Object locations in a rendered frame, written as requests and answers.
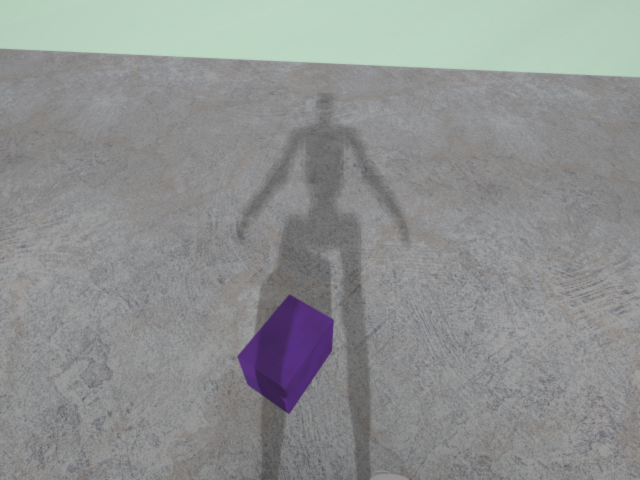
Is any right robot shin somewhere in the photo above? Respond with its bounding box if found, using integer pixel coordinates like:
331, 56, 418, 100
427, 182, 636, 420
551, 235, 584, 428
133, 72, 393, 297
370, 471, 390, 479

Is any carton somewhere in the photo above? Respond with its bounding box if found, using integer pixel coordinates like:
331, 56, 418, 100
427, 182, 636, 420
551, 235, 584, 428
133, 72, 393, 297
237, 294, 334, 414

